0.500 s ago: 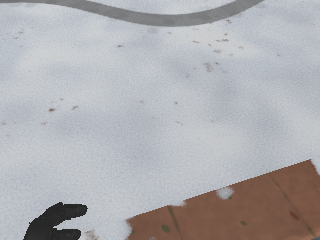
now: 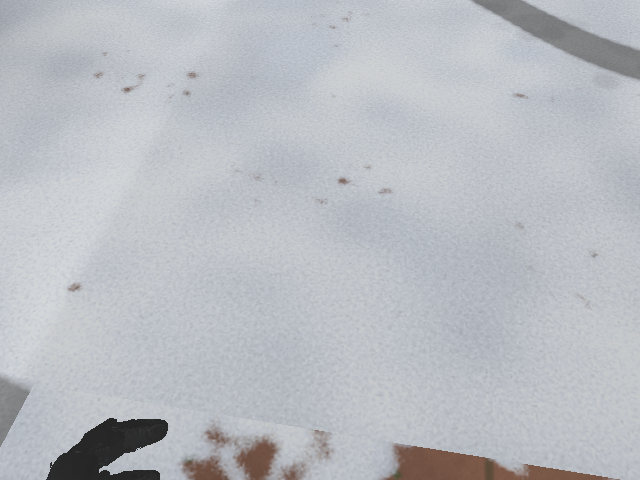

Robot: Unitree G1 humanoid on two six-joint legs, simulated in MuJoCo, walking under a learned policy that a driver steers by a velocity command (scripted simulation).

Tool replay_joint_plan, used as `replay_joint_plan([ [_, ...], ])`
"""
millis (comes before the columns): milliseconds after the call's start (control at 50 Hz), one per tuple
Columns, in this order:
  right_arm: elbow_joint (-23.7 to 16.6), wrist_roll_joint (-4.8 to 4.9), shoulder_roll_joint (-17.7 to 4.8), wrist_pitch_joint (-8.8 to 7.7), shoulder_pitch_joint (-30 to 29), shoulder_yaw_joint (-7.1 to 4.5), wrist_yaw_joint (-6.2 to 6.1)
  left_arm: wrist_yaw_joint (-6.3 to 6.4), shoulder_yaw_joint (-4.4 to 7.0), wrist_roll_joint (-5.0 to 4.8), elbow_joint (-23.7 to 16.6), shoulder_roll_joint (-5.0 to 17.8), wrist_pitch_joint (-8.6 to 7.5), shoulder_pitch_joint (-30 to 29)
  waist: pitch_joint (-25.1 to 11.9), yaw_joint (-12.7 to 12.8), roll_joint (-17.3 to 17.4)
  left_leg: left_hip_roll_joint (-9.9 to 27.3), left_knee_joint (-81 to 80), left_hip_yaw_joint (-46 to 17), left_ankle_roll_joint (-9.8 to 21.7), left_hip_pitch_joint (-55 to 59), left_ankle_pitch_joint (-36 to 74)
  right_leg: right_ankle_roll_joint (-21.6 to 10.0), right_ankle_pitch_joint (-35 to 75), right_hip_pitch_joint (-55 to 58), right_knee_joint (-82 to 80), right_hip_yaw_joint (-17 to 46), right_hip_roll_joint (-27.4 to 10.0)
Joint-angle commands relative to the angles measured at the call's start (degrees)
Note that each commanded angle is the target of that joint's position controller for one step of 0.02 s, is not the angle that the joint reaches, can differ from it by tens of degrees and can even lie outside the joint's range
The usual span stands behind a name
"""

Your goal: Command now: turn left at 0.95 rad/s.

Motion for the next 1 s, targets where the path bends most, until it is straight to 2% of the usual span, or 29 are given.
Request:
replay_joint_plan([
  [20, -3.8, -2.48, -2.3, -0.29, 9.7, -1.50, 0.20, 1.08, 4.39, 0.90, -5.3, 13.4, -2.58, 0.6, -12.2, -2.7, -13.8, -0.3, 26.2, 7.2, -6.7, -22.6, -23.5, -28.0, 45.9, 30.5, -8.7, 32.8, -31.1],
  [40, -2.5, -2.28, -7.0, -0.07, 5.4, -2.67, 0.44, 1.79, 4.23, 1.52, -3.3, 11.7, -2.91, 2.3, -7.3, 0.0, -3.5, 4.4, 44.2, 10.1, -8.9, -25.8, -17.2, -25.2, 33.4, 24.0, -11.5, 31.1, -29.8],
  [60, -1.1, -1.29, -6.1, 0.48, 5.8, -1.99, -0.35, 1.24, 2.25, 0.52, -3.5, 7.4, -2.61, -1.9, -4.3, -2.2, -4.6, 7.0, 53.5, 12.2, -8.9, -27.9, -9.8, -20.2, 23.9, 17.5, -12.0, 23.2, -26.5],
  [80, -0.7, -0.27, -5.5, 0.43, 2.5, -1.29, -1.36, 0.66, -0.42, 0.87, -4.0, 0.8, -2.27, -4.6, -3.4, -2.2, -2.8, 9.0, 57.9, 13.3, -8.6, -30.1, -2.9, -17.1, 17.3, 13.3, -12.6, 15.8, -22.5],
  [100, -2.3, -0.27, -4.0, 0.20, -2.9, -0.72, -2.06, 0.79, -1.66, 0.51, -3.3, -2.2, -0.97, -5.6, -3.4, -0.6, -4.7, 7.7, 56.9, 16.1, -7.6, -31.1, -1.5, -15.5, 16.0, 12.1, -13.0, 8.9, -17.7],
  [140, -4.3, -0.63, -1.0, -0.01, -9.5, 0.53, -1.54, 1.43, -1.44, 0.33, -0.6, -0.7, 0.07, 0.1, -3.6, 1.8, -3.2, 8.9, 54.6, 19.7, -6.7, -31.8, -3.4, -15.5, 15.8, 14.1, -13.6, 4.3, -14.6],
  [180, -3.7, 0.41, -1.4, -0.53, -11.1, 0.56, -1.06, 1.08, -0.78, 0.83, 1.6, 2.1, 0.96, 4.3, -2.5, 4.0, -5.9, 8.3, 51.8, 20.0, -6.3, -34.1, -1.7, -15.9, 9.9, 15.4, -14.7, 2.6, -13.9],
  [220, -2.2, -0.27, -2.0, -0.75, -10.8, 0.30, -0.77, -0.30, -1.01, 1.21, 3.3, 3.0, 1.23, 7.4, -3.2, 4.7, -7.0, 7.8, 52.1, 18.9, -5.2, -35.7, 0.9, -17.0, 6.4, 15.9, -14.9, 4.3, -16.0],
  [320, 1.1, -0.87, -2.0, -0.25, -8.1, 0.31, -0.97, -3.22, -3.17, 1.23, 4.7, -1.0, 0.23, 4.2, -2.7, 1.2, -3.6, 12.2, 43.5, 14.7, -4.4, -34.4, 6.2, -16.0, 8.8, 15.2, -14.8, 3.3, -18.8],
  [360, 2.5, -2.26, 0.3, 0.47, -6.8, 1.06, 1.38, -3.58, -3.98, -1.07, 4.1, -2.1, -1.08, -2.1, -3.0, -2.1, -1.9, 17.3, 22.3, 23.5, -5.9, -20.4, 2.1, -10.2, 3.3, 8.6, -13.7, -4.7, -14.1],
  [400, 3.2, -0.62, 2.1, 0.79, -5.5, 1.21, 4.87, -3.65, -2.94, -2.13, 6.4, 1.4, -2.60, -2.7, -0.5, -3.9, -3.9, 17.0, 6.2, 30.7, -6.8, 0.7, 0.8, -6.2, 1.9, -4.3, -9.3, -7.4, -11.8],
  [440, 2.5, 0.33, -1.3, -0.60, -4.7, 0.08, 4.05, -4.35, -1.86, -1.48, 9.1, 3.7, -2.11, 2.7, 0.9, -2.7, -4.4, 15.4, -5.0, 31.2, -2.2, 6.3, 13.5, -7.1, 2.8, -1.8, -5.8, -3.8, -14.6],
  [460, 2.2, 0.09, -2.2, -2.01, -4.1, -0.30, 2.87, -4.33, -2.83, -1.80, 10.5, -0.9, -2.49, 7.2, -3.0, -0.9, -1.8, 17.7, -7.7, 26.3, 1.7, 12.5, 27.1, -4.1, 4.8, -0.4, -0.1, -5.4, -13.4],
  [480, -1.5, 0.03, -7.8, -3.13, -9.5, -0.94, 2.03, -2.70, -2.81, -1.90, 11.4, -3.9, -2.86, 20.3, -9.9, 7.2, 8.3, 24.7, -5.8, 15.6, 12.3, 19.2, 58.5, 0.9, -1.1, -0.2, 4.4, -9.2, -8.2],
  [500, -4.2, 1.29, -2.5, -3.14, -15.8, 1.05, 3.22, -2.01, -3.77, -2.57, 10.4, -4.5, -3.50, 21.1, -13.6, 7.4, 11.2, 29.1, -5.6, 7.5, 17.0, 19.9, 56.1, 5.4, -3.4, -0.6, 3.8, -6.8, -6.4],
  [520, 2.2, -1.77, 4.5, -0.70, 2.8, 1.62, -0.23, -1.12, -1.18, -3.83, 14.2, 1.8, -0.02, 19.9, -12.1, 1.6, 3.0, 30.0, -6.9, 11.2, 10.8, 22.1, 57.0, 1.1, -6.0, 2.1, 0.5, -6.9, -8.1],
  [540, -0.9, 1.75, 1.4, -1.17, -12.6, 1.22, 3.25, -2.53, -1.98, -2.49, 8.3, -1.2, -1.25, 9.9, -2.7, 3.3, 6.2, 23.2, -5.2, 15.7, 6.8, 11.6, 34.6, 4.3, -1.5, 0.5, 1.7, -7.2, -6.4],
  [560, -1.6, 1.64, -0.4, -0.45, -12.8, 0.16, 2.99, -2.75, -1.14, -1.84, 8.1, -0.2, -1.23, 7.9, -3.5, 2.1, 3.8, 22.3, -5.6, 18.2, 5.5, 12.5, 24.0, 2.7, -0.8, -1.7, 1.4, -7.6, -5.9],
  [600, -1.5, -0.20, -7.5, 0.06, -5.6, -2.82, -0.37, -1.45, 0.18, -1.07, 4.4, 2.4, -1.62, 4.9, -6.2, -1.2, 3.6, 26.8, -10.6, 13.5, 11.3, 18.7, 19.3, 0.3, -1.2, -6.0, 5.0, -6.9, -4.7],
  [620, 0.0, -0.32, -7.6, 0.04, -0.8, -3.15, -1.59, -0.90, 0.53, -1.11, 4.1, 1.9, -1.79, 4.8, -5.9, -2.9, 5.9, 31.3, -15.4, 8.1, 15.8, 21.0, 8.5, 0.0, -6.8, -9.9, 9.4, -6.1, -4.0],
  [660, 3.6, -1.20, -9.1, -1.55, 8.6, -4.04, -4.73, -1.94, 1.15, 0.75, 6.2, 2.6, -1.73, 4.0, -1.0, -8.7, 13.7, 42.7, -27.3, -10.6, 24.2, 21.2, -23.6, -1.5, -15.7, -26.9, 44.8, 1.0, -4.3],
  [680, 5.3, -1.98, -7.4, -2.45, 8.2, -2.71, -5.12, -2.49, 1.43, 0.74, 7.5, 2.0, -1.73, 4.0, -1.0, -6.4, 12.4, 42.5, -26.2, -9.3, 21.0, 18.3, -25.9, -3.4, -10.8, -33.9, 64.9, 4.1, -4.6],
  [720, 6.4, -3.13, 1.4, -2.26, 2.5, 0.68, -3.23, -3.08, 0.82, 1.39, 8.7, -1.8, -1.76, 4.6, -1.5, -2.0, 4.8, 35.4, -23.4, 9.9, 13.9, 11.9, -18.1, -6.5, -3.6, -36.5, 73.8, 2.8, -3.9],
  [760, 8.7, -2.87, 3.5, -1.08, 3.1, 1.48, -3.17, -5.10, -0.11, 1.40, 8.6, -3.8, -0.40, 3.3, -0.6, -2.5, 5.5, 34.1, -24.9, 18.7, 11.9, 13.9, -11.8, -7.9, -7.1, -38.8, 76.7, 0.1, -4.6],
  [820, 15.4, -4.60, 3.1, -0.33, 11.5, 2.04, -3.13, -6.76, -2.26, 0.38, 8.0, -5.6, 0.38, -2.8, 0.5, -4.8, 5.5, 37.9, -27.7, 21.7, 13.6, 21.3, -6.7, -11.2, -7.5, -53.1, 88.1, 2.1, -7.4],
  [840, 15.3, -3.12, -4.4, -3.83, 18.0, -2.20, -2.64, -1.91, 0.14, -2.04, 1.2, -3.3, 1.64, -6.7, -0.5, -3.9, -0.7, 41.4, -28.5, 19.3, 8.6, 30.4, -15.4, -7.1, -10.5, -56.4, 87.3, 1.8, -7.4],
  [900, 18.8, -2.62, -4.2, -6.99, 16.3, -2.33, -2.11, 1.67, 0.12, -0.95, -3.9, -3.5, 4.65, -12.4, 6.1, -1.4, 4.9, 45.3, -34.4, 21.8, 6.8, 30.0, -18.7, -6.6, -15.8, -68.3, 96.7, 5.5, -8.8],
  [960, 19.8, -2.53, -3.6, -5.70, 12.5, -2.24, -2.04, 1.17, -0.16, -0.84, -9.8, -4.2, 7.46, -16.0, 11.5, 4.5, 5.8, 40.4, -40.7, 33.3, 3.7, 17.7, -20.7, -7.1, -14.2, -63.1, 88.0, 1.5, -9.2],
  [1000, 19.3, -1.36, -6.3, -4.75, 13.2, -2.62, -3.11, -0.61, -0.38, -1.16, -10.8, -3.8, 9.18, -13.8, 11.4, 6.4, 7.7, 38.4, -47.2, 40.0, 4.8, 13.1, -17.1, -9.2, -11.9, -52.1, 75.2, -3.5, -11.0],
])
